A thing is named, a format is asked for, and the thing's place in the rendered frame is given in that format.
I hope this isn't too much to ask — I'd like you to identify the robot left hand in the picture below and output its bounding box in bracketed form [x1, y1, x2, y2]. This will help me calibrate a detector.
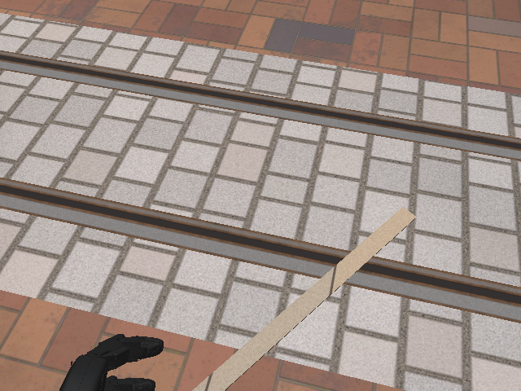
[59, 334, 164, 391]

